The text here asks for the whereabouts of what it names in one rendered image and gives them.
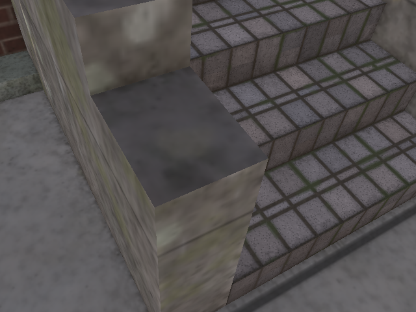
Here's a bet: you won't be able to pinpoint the stairs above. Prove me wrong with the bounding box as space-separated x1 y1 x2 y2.
190 0 416 305

